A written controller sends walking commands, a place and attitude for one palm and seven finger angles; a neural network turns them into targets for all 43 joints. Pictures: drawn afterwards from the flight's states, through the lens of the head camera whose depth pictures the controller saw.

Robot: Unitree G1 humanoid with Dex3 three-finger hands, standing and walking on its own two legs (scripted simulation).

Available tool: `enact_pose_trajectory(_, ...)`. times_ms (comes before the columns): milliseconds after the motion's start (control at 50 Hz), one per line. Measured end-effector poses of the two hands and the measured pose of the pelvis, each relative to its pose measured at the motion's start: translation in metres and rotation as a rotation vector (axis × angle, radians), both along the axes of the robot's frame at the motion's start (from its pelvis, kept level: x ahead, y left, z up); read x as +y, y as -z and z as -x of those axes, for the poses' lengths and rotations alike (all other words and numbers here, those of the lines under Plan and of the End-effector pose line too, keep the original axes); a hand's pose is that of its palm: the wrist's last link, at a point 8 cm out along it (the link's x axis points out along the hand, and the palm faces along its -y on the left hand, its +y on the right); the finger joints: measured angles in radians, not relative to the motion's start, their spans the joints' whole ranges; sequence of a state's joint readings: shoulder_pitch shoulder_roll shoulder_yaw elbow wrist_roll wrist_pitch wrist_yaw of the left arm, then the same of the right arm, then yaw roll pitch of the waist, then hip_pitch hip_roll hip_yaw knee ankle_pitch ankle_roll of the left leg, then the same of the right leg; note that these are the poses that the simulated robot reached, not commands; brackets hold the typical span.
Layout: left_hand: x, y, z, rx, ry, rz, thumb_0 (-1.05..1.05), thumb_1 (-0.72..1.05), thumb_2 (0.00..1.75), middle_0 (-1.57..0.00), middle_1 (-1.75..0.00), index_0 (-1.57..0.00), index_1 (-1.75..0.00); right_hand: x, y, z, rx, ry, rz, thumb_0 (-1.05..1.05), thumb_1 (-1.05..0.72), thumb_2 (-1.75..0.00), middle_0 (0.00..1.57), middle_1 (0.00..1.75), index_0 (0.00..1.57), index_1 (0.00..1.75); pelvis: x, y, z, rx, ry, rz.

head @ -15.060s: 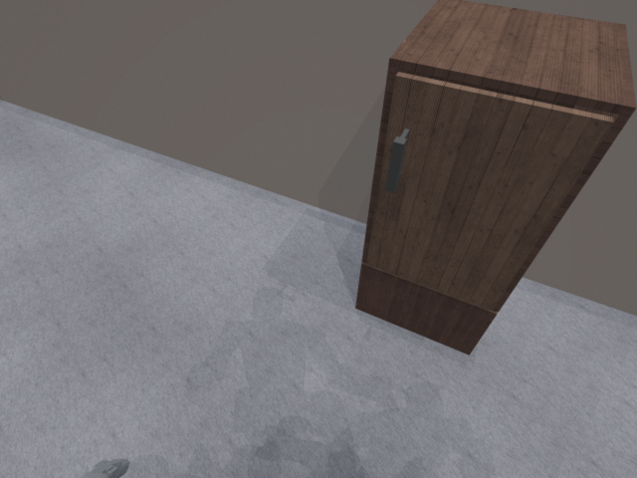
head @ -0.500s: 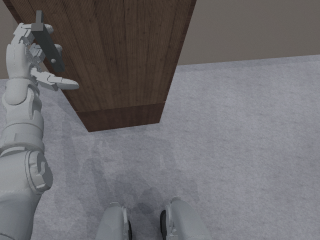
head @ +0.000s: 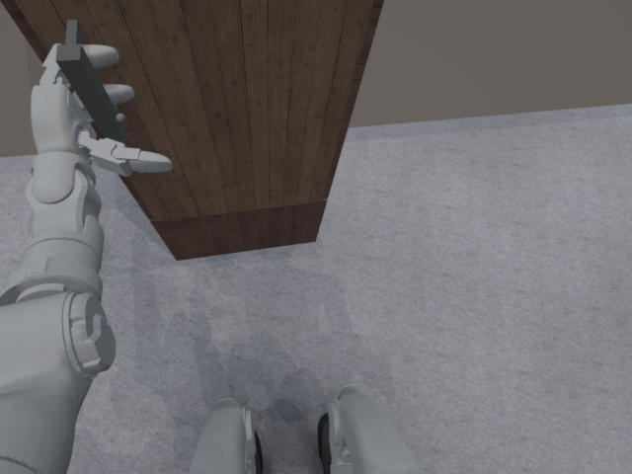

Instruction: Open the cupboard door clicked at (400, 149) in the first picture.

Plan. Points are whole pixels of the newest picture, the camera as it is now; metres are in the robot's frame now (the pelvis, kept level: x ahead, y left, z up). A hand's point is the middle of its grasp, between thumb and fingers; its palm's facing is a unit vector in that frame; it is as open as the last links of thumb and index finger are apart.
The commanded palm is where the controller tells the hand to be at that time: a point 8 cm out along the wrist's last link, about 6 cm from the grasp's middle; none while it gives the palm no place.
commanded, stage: slide the fingers in behind the handle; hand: left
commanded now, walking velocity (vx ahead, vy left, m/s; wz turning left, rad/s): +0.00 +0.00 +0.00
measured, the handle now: (96, 85) +0.58 +0.22 +0.06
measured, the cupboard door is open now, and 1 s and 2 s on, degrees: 0 0 37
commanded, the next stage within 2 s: close the thumb around the handle in 0.18 s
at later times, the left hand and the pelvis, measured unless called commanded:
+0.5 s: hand (120, 117) +0.53 +0.19 +0.05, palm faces +0.08 -1.00 -0.01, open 12.6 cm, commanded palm +0.51 +0.22 +0.05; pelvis +0.00 +0.00 +0.00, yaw +0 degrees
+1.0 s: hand (120, 119) +0.53 +0.19 +0.05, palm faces +0.09 -1.00 -0.01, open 5.5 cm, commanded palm +0.51 +0.22 +0.05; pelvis +0.00 +0.01 +0.00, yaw +0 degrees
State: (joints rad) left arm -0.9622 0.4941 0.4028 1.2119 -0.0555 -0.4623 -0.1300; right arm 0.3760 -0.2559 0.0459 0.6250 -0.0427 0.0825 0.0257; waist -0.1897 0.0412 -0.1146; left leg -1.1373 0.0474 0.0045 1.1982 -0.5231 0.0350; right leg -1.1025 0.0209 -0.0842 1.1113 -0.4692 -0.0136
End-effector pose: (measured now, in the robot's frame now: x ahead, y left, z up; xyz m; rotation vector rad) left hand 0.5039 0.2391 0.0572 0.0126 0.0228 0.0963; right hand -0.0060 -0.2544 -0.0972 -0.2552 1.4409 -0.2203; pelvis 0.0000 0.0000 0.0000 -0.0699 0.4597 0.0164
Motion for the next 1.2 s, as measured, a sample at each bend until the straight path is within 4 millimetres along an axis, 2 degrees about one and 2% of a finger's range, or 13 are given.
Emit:
enact_pose_trajectory(320,0.002,0.0007,-0.0031,0.002,0.003,0.001,-0.01,-0.5,0.3,-0.32,-1.21,-0.33,-1.23,-0.0048,-0.0006,0.0009,0.004,-0.008,0.019,0.01,-0.9,-0.89,0.2,0.3,0.2,0.3,-0.0011,0.0021,0.0019,0.008,-0.004,0.004)
enact_pose_trajectory(400,0.0024,0.001,-0.0034,0.003,0.006,0.007,-0.01,-0.45,0.32,-0.32,-1.22,-0.33,-1.24,-0.004,-0.001,0.0002,-0.002,-0.007,0.019,0.01,-0.9,-0.89,0.2,0.3,0.2,0.3,-0.0008,0.0021,0.0023,0.008,-0.003,0.005)
enact_pose_trajectory(540,0.0007,0.0025,-0.002,0.008,0.011,0.009,-0.01,-0.21,0.43,-0.33,-1.24,-0.33,-1.24,-0.0006,-0.0014,0.0,-0.009,-0.001,0.012,0.01,-0.9,-0.89,0.2,0.3,0.2,0.3,0.0011,0.0011,0.0015,0.005,0.002,0.005)
enact_pose_trajectory(900,0.0031,0.0032,-0.0004,0.008,0.004,0.013,0.0,0.7,0.82,-0.39,-1.33,-0.38,-1.33,0.005,-0.0019,-0.0015,-0.008,0.003,0.007,0.01,-0.9,-0.89,0.2,0.3,0.2,0.3,0.0054,-0.0004,-0.0013,-0.001,0.004,0.005)
enact_pose_trajectory(940,0.0022,0.0033,-0.0009,0.006,0.011,0.005,0.0,0.75,0.84,-0.39,-1.34,-0.39,-1.33,0.0046,-0.002,-0.0019,-0.009,0.002,0.01,0.01,-0.9,-0.89,0.2,0.3,0.2,0.3,0.0057,-0.0002,-0.0014,0.0,0.003,0.006)
enact_pose_trajectory(1200,0.0012,0.0037,0.0011,0.002,0.003,0.009,0.01,0.75,0.84,-0.37,-1.35,-0.37,-1.35,0.0034,-0.0017,-0.0036,-0.011,0.007,0.007,0.01,-0.9,-0.89,0.2,0.3,0.2,0.3,0.0049,-0.0008,-0.0019,0.0,0.008,0.003)
